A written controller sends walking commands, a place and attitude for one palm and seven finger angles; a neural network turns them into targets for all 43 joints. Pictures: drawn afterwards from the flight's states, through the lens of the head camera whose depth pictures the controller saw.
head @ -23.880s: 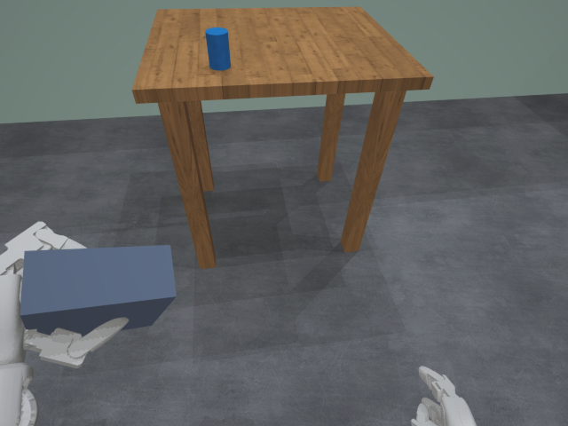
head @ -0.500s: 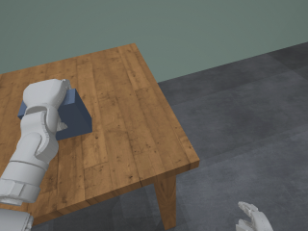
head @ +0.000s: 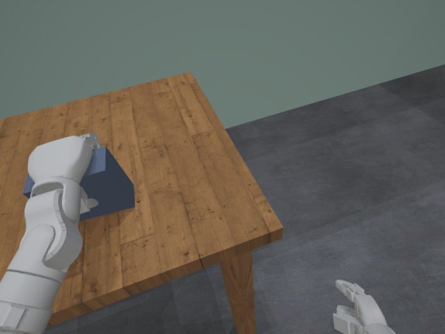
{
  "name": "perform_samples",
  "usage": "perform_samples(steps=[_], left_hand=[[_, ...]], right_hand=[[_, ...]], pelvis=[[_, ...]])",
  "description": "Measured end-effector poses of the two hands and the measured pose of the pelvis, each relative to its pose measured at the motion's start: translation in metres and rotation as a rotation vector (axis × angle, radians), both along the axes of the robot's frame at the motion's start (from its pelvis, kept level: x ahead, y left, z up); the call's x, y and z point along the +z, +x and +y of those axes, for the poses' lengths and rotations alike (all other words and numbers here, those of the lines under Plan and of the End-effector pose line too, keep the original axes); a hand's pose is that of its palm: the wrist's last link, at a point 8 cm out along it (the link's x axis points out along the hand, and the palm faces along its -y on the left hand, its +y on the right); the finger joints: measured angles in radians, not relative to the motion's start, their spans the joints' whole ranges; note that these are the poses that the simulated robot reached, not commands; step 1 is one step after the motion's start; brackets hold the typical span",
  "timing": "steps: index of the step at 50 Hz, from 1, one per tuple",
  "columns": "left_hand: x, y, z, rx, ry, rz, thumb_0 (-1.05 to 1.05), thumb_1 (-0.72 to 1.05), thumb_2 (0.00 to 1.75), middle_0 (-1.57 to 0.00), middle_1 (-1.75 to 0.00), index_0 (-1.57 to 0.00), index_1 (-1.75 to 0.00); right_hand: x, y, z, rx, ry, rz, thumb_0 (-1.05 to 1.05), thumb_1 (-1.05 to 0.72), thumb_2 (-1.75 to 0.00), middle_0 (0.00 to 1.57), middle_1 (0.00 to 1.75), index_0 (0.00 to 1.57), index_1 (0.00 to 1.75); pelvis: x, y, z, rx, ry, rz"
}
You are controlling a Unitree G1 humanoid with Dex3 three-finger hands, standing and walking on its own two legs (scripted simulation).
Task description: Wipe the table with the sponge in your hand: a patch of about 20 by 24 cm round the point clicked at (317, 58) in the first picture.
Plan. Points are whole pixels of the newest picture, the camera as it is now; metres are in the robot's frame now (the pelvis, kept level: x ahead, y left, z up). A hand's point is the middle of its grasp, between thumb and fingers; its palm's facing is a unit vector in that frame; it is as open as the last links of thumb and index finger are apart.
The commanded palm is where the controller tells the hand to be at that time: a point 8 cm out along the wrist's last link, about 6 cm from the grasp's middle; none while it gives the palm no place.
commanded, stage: wipe back along the middle lane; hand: left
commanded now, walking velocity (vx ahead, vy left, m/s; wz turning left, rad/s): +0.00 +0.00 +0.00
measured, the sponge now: (91, 194) +0.33 +0.28 +0.11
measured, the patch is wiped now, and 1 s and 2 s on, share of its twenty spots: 0.80 0.90 0.90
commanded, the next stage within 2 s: slide across to the third lane in 0.74 s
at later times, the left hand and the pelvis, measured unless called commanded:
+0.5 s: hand (79, 202) +0.27 +0.25 +0.16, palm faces +0.21 -0.08 -0.97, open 9.6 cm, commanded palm +0.22 +0.24 +0.17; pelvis +0.00 +0.00 +0.00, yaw -1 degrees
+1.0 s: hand (82, 219) +0.24 +0.23 +0.16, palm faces +0.27 -0.12 -0.96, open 9.6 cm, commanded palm +0.20 +0.21 +0.19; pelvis -0.01 -0.01 +0.00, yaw +0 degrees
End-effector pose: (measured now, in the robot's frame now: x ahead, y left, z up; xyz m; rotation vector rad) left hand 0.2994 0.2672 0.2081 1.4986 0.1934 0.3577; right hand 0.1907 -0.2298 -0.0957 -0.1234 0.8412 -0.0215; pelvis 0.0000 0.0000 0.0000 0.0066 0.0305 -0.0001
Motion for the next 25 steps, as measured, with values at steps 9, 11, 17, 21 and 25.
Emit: perform_samples(steps=[9, 11, 17, 21, 25], left_hand=[[-0.002, -0.024, -0.007, 0.016, -0.017, -0.046, 0.04, -0.43, 1.1, -0.67, -1.47, -0.71, -1.45], [-0.002, -0.027, -0.008, 0.023, -0.02, -0.051, 0.04, -0.43, 1.09, -0.67, -1.47, -0.71, -1.45], [-0.003, -0.033, -0.011, 0.035, -0.027, -0.061, 0.04, -0.43, 1.09, -0.67, -1.47, -0.71, -1.45], [-0.003, -0.042, -0.015, 0.022, -0.033, -0.077, 0.04, -0.43, 1.09, -0.66, -1.47, -0.71, -1.44], [-0.002, -0.056, -0.02, 0.003, -0.047, -0.099, 0.04, -0.43, 1.09, -0.66, -1.47, -0.72, -1.44]], right_hand=[[0.004, 0.01, 0.01, 0.023, 0.014, -0.027, 0.01, -0.91, -0.9, 0.2, 0.3, 0.2, 0.3], [0.006, 0.013, 0.014, 0.031, 0.017, -0.037, 0.01, -0.91, -0.9, 0.2, 0.3, 0.2, 0.3], [0.011, 0.022, 0.024, 0.053, 0.032, -0.068, 0.01, -0.91, -0.9, 0.2, 0.3, 0.2, 0.3], [0.014, 0.027, 0.028, 0.063, 0.047, -0.091, 0.01, -0.91, -0.9, 0.2, 0.3, 0.2, 0.3], [0.017, 0.031, 0.03, 0.068, 0.059, -0.108, 0.01, -0.91, -0.9, 0.2, 0.3, 0.2, 0.3]], pelvis=[[-0.001, -0.004, 0.003, -0.001, 0.003, -0.012], [-0.001, -0.006, 0.004, 0.0, 0.003, -0.014], [-0.001, -0.007, 0.004, 0.0, 0.004, -0.015], [-0.001, -0.006, 0.004, -0.004, 0.004, -0.017], [-0.002, -0.004, 0.004, -0.01, 0.003, -0.024]])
